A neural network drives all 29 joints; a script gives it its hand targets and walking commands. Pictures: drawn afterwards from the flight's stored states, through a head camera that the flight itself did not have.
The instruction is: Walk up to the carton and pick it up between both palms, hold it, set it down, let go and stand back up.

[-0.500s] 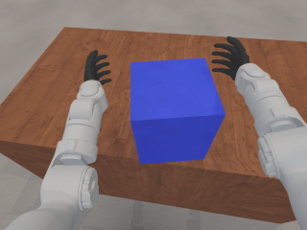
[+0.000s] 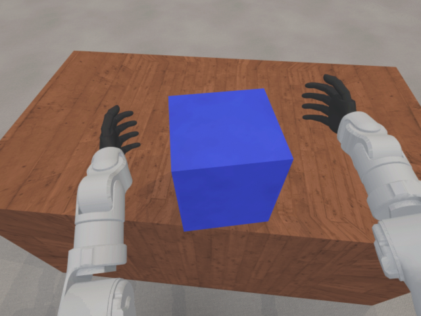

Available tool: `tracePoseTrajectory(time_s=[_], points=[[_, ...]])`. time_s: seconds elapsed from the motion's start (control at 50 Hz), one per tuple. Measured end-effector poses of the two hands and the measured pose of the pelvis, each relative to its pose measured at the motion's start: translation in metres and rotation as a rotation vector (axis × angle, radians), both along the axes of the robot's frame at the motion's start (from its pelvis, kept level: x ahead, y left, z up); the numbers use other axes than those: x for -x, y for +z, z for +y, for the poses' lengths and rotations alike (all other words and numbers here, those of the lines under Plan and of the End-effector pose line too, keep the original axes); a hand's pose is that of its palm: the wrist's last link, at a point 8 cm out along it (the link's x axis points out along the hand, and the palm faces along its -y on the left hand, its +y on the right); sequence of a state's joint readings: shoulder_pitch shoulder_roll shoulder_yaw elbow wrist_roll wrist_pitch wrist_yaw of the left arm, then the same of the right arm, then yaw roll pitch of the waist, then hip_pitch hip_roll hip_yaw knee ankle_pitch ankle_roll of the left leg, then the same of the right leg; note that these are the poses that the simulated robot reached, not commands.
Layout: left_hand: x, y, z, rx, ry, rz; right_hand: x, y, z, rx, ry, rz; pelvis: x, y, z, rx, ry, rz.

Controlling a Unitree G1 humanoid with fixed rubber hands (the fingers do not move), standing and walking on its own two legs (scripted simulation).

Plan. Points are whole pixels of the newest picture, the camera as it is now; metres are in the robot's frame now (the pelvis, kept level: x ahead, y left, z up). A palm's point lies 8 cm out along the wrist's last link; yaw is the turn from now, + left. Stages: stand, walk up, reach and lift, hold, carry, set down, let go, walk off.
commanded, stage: set down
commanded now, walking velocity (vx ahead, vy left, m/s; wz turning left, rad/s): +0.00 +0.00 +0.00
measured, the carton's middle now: (222, 163) +0.44 +0.03 +0.00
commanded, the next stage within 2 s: none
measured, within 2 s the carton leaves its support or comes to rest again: neither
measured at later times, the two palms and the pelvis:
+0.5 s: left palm (121, 176) +0.32 +0.21 +0.09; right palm (332, 157) +0.39 -0.18 +0.10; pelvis +0.00 +0.01 +0.00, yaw +0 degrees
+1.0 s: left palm (137, 208) +0.28 +0.18 +0.05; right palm (354, 212) +0.31 -0.22 +0.04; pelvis +0.00 -0.01 +0.00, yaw -3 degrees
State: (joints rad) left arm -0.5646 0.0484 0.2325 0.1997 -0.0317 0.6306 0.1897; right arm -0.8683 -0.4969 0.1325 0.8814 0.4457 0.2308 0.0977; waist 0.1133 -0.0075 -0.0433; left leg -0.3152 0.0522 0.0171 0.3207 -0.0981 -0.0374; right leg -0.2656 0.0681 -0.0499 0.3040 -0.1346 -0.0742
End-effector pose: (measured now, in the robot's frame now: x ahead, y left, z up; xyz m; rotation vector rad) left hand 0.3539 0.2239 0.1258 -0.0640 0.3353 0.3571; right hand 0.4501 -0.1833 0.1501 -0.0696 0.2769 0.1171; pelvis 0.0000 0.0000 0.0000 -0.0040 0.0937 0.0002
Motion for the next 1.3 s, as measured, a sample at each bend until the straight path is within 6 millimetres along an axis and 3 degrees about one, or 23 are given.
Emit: tracePoseTrajectory(time_s=[0.08,0.18,0.3,0.38,0.54,0.68,0.78,0.92,1.0,1.16,1.3], points=[[0.018,-0.015,-0.002,0.004,0.006,-0.001,0.024,-0.027,-0.002,-0.005,0.013,0.019,0.007,-0.001,-0.002,-0.002,-0.001,0.000],[0.023,-0.014,-0.007,-0.006,0.005,-0.027,0.043,-0.047,0.005,-0.022,0.038,0.026,0.017,-0.004,-0.003,-0.005,-0.008,0.018],[0.018,-0.003,-0.013,-0.008,-0.014,-0.041,0.049,-0.045,0.019,-0.030,0.064,0.012,0.020,-0.004,-0.001,-0.008,-0.017,0.023],[0.020,-0.007,-0.016,-0.002,-0.026,-0.020,0.049,-0.043,0.021,-0.019,0.056,0.015,0.014,-0.003,0.002,-0.009,-0.012,-0.003],[0.040,-0.043,-0.017,-0.008,-0.025,0.026,0.064,-0.062,0.000,-0.001,0.007,0.024,0.000,-0.001,0.007,-0.007,-0.004,-0.061],[0.066,-0.069,-0.021,-0.036,-0.018,0.000,0.104,-0.096,-0.030,-0.006,-0.024,0.013,-0.007,-0.001,0.005,-0.001,-0.008,-0.068],[0.069,-0.073,-0.030,-0.054,-0.032,-0.026,0.130,-0.112,-0.044,-0.021,-0.042,0.009,-0.004,-0.002,0.002,-0.006,-0.024,-0.057],[0.062,-0.070,-0.044,-0.038,-0.051,-0.044,0.138,-0.108,-0.039,-0.047,-0.010,-0.023,-0.001,-0.002,-0.003,-0.018,-0.054,-0.050],[0.071,-0.077,-0.045,-0.024,-0.040,-0.031,0.140,-0.106,-0.033,-0.039,0.011,-0.029,-0.004,0.000,-0.006,-0.020,-0.056,-0.072],[0.106,-0.114,-0.034,-0.039,0.014,0.032,0.160,-0.126,-0.040,-0.006,-0.025,0.016,-0.005,-0.001,-0.008,-0.019,-0.032,-0.093],[0.109,-0.120,-0.034,-0.064,-0.020,-0.012,0.182,-0.142,-0.046,-0.012,-0.054,0.037,-0.006,-0.003,-0.003,-0.016,-0.028,-0.073]])
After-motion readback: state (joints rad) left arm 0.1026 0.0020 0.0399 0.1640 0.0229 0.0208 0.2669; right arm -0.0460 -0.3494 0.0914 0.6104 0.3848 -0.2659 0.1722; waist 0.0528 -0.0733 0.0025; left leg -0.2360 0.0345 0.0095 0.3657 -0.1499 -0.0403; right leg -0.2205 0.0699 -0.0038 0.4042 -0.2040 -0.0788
